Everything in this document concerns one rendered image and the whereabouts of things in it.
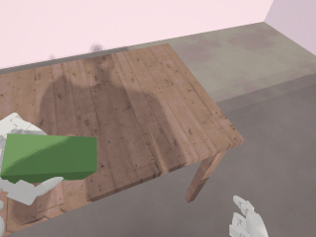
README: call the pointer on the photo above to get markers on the table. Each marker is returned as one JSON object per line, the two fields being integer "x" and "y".
{"x": 150, "y": 114}

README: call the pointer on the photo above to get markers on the robot right hand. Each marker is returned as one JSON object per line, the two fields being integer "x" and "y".
{"x": 251, "y": 226}

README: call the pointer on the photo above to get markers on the sponge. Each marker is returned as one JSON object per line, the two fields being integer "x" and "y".
{"x": 36, "y": 158}

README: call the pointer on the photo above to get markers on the robot left hand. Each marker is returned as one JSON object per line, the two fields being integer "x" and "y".
{"x": 22, "y": 191}

